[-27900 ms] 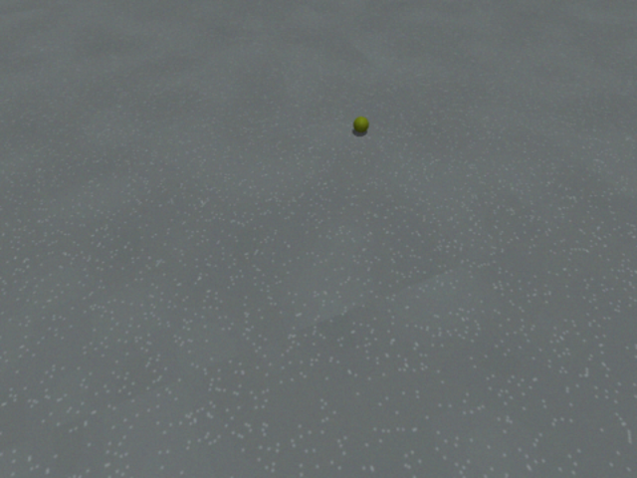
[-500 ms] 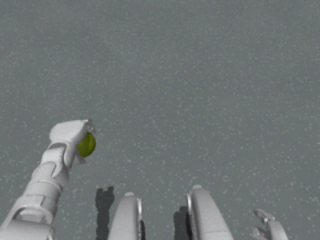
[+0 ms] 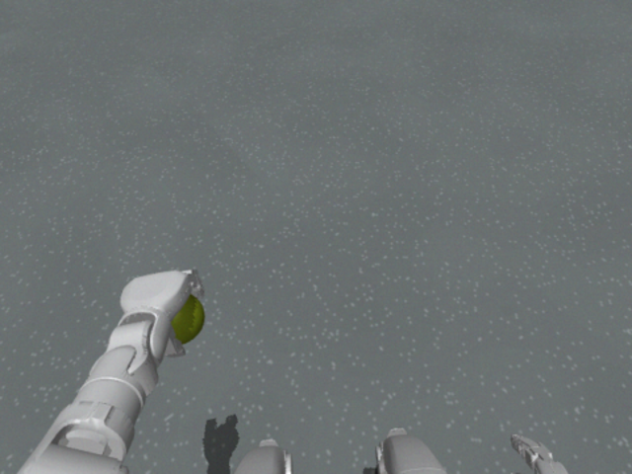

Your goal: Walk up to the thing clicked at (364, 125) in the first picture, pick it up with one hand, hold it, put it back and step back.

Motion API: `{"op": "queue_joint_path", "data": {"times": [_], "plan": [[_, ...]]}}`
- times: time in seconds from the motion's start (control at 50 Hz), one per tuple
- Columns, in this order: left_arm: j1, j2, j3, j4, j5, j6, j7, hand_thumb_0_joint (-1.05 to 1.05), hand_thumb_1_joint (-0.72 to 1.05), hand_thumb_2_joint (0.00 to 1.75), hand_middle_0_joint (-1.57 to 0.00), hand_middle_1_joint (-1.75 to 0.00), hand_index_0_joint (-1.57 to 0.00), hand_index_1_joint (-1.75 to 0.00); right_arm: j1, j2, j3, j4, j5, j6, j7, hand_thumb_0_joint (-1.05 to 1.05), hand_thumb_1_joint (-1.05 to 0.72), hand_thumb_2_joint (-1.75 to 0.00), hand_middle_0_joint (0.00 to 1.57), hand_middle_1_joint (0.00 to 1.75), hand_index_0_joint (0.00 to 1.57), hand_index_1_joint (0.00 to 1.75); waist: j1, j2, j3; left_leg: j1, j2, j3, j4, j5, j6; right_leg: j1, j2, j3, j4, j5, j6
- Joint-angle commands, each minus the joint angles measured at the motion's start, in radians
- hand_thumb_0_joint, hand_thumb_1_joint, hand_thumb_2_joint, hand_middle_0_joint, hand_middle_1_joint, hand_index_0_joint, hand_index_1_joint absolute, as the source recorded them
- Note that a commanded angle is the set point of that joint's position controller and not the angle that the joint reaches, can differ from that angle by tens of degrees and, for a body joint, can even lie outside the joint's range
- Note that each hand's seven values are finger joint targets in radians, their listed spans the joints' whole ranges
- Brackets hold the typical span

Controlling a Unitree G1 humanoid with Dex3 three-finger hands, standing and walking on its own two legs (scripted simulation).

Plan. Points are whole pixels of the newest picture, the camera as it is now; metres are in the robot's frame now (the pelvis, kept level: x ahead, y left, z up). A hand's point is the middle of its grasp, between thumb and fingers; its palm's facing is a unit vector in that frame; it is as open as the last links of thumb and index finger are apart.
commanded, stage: lift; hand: left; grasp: from above
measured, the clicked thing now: (177, 318) +0.35 +0.23 -0.09
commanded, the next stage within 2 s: hold in 0.02 s
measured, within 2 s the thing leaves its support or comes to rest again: neither
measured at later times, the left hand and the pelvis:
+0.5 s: hand (159, 300) +0.35 +0.23 -0.02, palm faces -0.45 -0.06 -0.89, open 10.2 cm; pelvis +0.03 +0.00 +0.03, yaw -1 degrees
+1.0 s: hand (163, 303) +0.33 +0.21 +0.00, palm faces -0.44 -0.05 -0.89, open 10.2 cm; pelvis +0.03 -0.01 +0.04, yaw -1 degrees
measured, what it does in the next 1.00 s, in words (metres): stands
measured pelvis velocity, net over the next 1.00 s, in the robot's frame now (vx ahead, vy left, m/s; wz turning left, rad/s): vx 0.03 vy -0.01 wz -0.01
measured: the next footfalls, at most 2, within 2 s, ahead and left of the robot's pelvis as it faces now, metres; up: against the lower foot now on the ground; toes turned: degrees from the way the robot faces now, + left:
none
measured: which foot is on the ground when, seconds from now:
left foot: down 0.00-1.00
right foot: down 0.00-1.00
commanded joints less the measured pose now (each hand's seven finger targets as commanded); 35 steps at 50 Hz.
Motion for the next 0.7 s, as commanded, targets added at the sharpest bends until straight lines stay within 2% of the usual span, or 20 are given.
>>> {"op": "queue_joint_path", "data": {"times": [0.0,0.12,0.18,0.22,0.28,0.32,0.36,0.38,0.44,0.46,0.48,0.5,0.52,0.56,0.58,0.62,0.66,0.68], "plan": [[-0.281,0.196,0.06,-0.188,-0.001,-0.006,0.015,0.0,0.58,0.74,-0.85,-0.91,-0.91,-0.85,0.007,-0.143,-0.049,-0.103,-0.004,-0.033,-0.005,0.0,-0.9,-0.9,0.2,0.3,0.2,0.3,0.009,0.009,-0.312,0.232,-0.039,-0.005,-0.198,0.195,0.012,0.203,0.063,-0.02,-0.172,0.153,-0.044],[-0.305,0.201,0.069,-0.234,0.01,-0.021,0.017,0.0,0.57,0.75,-0.83,-0.91,-0.89,-0.84,0.001,-0.142,-0.049,-0.109,-0.004,-0.026,0.0,0.0,-0.9,-0.89,0.2,0.3,0.2,0.3,0.018,0.026,-0.299,0.295,-0.04,-0.001,-0.247,0.242,0.008,0.243,0.063,-0.025,-0.211,0.184,-0.048],[-0.283,0.204,0.066,-0.213,0.027,-0.013,0.016,0.0,0.58,0.76,-0.85,-0.87,-0.91,-0.81,-0.004,-0.147,-0.049,-0.109,0.0,-0.019,0.002,0.0,-0.9,-0.89,0.2,0.3,0.2,0.3,0.02,0.011,-0.262,0.308,-0.041,0.001,-0.27,0.25,0.009,0.252,0.064,-0.023,-0.234,0.191,-0.049],[-0.28,0.21,0.064,-0.212,0.032,-0.015,0.002,0.0,0.56,0.74,-0.85,-0.85,-0.91,-0.79,-0.004,-0.148,-0.05,-0.108,0.002,-0.017,0.004,0.0,-0.9,-0.9,0.2,0.3,0.2,0.3,0.016,0.002,-0.264,0.323,-0.042,0.006,-0.276,0.276,0.01,0.274,0.062,-0.023,-0.242,0.215,-0.047],[-0.287,0.218,0.065,-0.254,0.03,-0.025,-0.029,0.0,0.56,0.8,-0.85,-0.89,-0.9,-0.84,-0.009,-0.151,-0.055,-0.117,0.001,-0.011,0.008,0.0,-0.9,-0.9,0.2,0.3,0.2,0.3,0.034,0.016,-0.284,0.35,-0.046,0.009,-0.284,0.318,0.009,0.315,0.064,-0.021,-0.256,0.246,-0.046],[-0.271,0.211,0.064,-0.268,0.017,-0.03,-0.04,0.0,0.57,0.79,-0.87,-0.87,-0.92,-0.82,-0.012,-0.151,-0.055,-0.119,0.0,-0.009,0.009,0.0,-0.9,-0.9,0.2,0.3,0.2,0.3,0.027,0.001,-0.291,0.367,-0.046,0.01,-0.29,0.347,0.01,0.34,0.066,-0.024,-0.262,0.274,-0.045],[-0.246,0.202,0.061,-0.276,0.02,-0.03,-0.052,0.0,0.59,0.8,-0.87,-0.88,-0.93,-0.83,-0.017,-0.15,-0.056,-0.128,0.004,-0.004,0.009,0.0,-0.9,-0.9,0.2,0.3,0.2,0.3,0.035,0.017,-0.289,0.384,-0.045,0.013,-0.297,0.383,0.007,0.336,0.066,-0.023,-0.261,0.301,-0.048],[-0.251,0.219,0.073,-0.284,0.018,-0.034,-0.055,0.0,0.58,0.78,-0.87,-0.87,-0.92,-0.81,-0.017,-0.154,-0.057,-0.132,0.003,-0.001,0.008,0.0,-0.9,-0.9,0.2,0.3,0.2,0.3,0.035,0.016,-0.273,0.382,-0.043,0.016,-0.3,0.378,0.008,0.342,0.068,-0.026,-0.271,0.293,-0.047],[-0.235,0.202,0.066,-0.288,0.02,-0.033,-0.061,0.0,0.59,0.8,-0.89,-0.85,-0.93,-0.8,-0.022,-0.151,-0.054,-0.147,0.006,0.005,0.011,0.0,-0.9,-0.9,0.2,0.3,0.2,0.3,0.029,0.0,-0.258,0.379,-0.046,0.021,-0.31,0.381,0.012,0.351,0.066,-0.022,-0.279,0.307,-0.047],[-0.243,0.21,0.073,-0.303,0.019,-0.034,-0.063,0.0,0.6,0.8,-0.88,-0.87,-0.93,-0.82,-0.02,-0.154,-0.055,-0.15,0.006,0.007,0.011,0.0,-0.9,-0.9,0.2,0.3,0.2,0.3,0.033,0.001,-0.257,0.384,-0.044,0.02,-0.316,0.379,0.012,0.355,0.067,-0.023,-0.281,0.3,-0.047],[-0.229,0.203,0.063,-0.293,0.026,-0.03,-0.065,0.0,0.57,0.8,-0.87,-0.87,-0.92,-0.82,-0.025,-0.149,-0.051,-0.154,0.008,0.01,0.012,0.0,-0.9,-0.9,0.2,0.3,0.2,0.3,0.038,-0.014,-0.249,0.381,-0.048,0.021,-0.318,0.385,0.014,0.365,0.064,-0.02,-0.284,0.311,-0.046],[-0.245,0.218,0.078,-0.327,0.018,-0.034,-0.066,0.0,0.58,0.8,-0.86,-0.88,-0.92,-0.82,-0.025,-0.155,-0.056,-0.156,0.008,0.011,0.012,0.0,-0.9,-0.9,0.2,0.3,0.2,0.3,0.04,0.002,-0.263,0.39,-0.047,0.024,-0.322,0.381,0.013,0.374,0.064,-0.02,-0.288,0.307,-0.046],[-0.235,0.227,0.08,-0.321,0.027,-0.034,-0.069,0.0,0.57,0.8,-0.87,-0.86,-0.92,-0.81,-0.031,-0.153,-0.056,-0.157,0.008,0.013,0.012,0.0,-0.9,-0.9,0.2,0.3,0.2,0.3,0.044,0.005,-0.258,0.393,-0.048,0.023,-0.325,0.386,0.013,0.375,0.064,-0.02,-0.291,0.309,-0.046],[-0.228,0.222,0.078,-0.323,0.024,-0.035,-0.073,0.0,0.57,0.81,-0.87,-0.85,-0.92,-0.81,-0.04,-0.153,-0.054,-0.163,0.009,0.015,0.012,0.0,-0.9,-0.9,0.2,0.3,0.2,0.3,0.048,-0.002,-0.248,0.402,-0.048,0.023,-0.336,0.376,0.013,0.385,0.064,-0.02,-0.299,0.3,-0.045],[-0.242,0.216,0.075,-0.345,0.026,-0.038,-0.076,0.0,0.58,0.81,-0.87,-0.87,-0.92,-0.82,-0.037,-0.152,-0.055,-0.165,0.009,0.016,0.013,0.0,-0.9,-0.9,0.2,0.3,0.2,0.3,0.038,0.0,-0.262,0.408,-0.05,0.026,-0.333,0.381,0.014,0.382,0.062,-0.016,-0.298,0.309,-0.044],[-0.237,0.233,0.088,-0.35,0.032,-0.038,-0.077,0.0,0.56,0.81,-0.86,-0.88,-0.91,-0.83,-0.041,-0.153,-0.056,-0.165,0.008,0.019,0.011,0.0,-0.9,-0.9,0.2,0.3,0.2,0.3,0.048,0.007,-0.262,0.416,-0.051,0.026,-0.337,0.386,0.013,0.388,0.062,-0.016,-0.304,0.312,-0.043],[-0.224,0.217,0.077,-0.36,0.028,-0.037,-0.077,0.0,0.58,0.82,-0.87,-0.88,-0.92,-0.83,-0.048,-0.152,-0.055,-0.171,0.01,0.02,0.012,0.0,-0.9,-0.9,0.2,0.3,0.2,0.3,0.05,-0.008,-0.254,0.424,-0.052,0.028,-0.347,0.38,0.015,0.401,0.06,-0.016,-0.311,0.312,-0.042],[-0.225,0.22,0.084,-0.36,0.031,-0.033,-0.077,0.0,0.58,0.82,-0.87,-0.88,-0.92,-0.83,-0.048,-0.153,-0.055,-0.172,0.011,0.022,0.012,0.0,-0.9,-0.9,0.2,0.3,0.2,0.3,0.048,-0.006,-0.259,0.429,-0.054,0.03,-0.348,0.385,0.016,0.402,0.059,-0.012,-0.312,0.321,-0.042]]}}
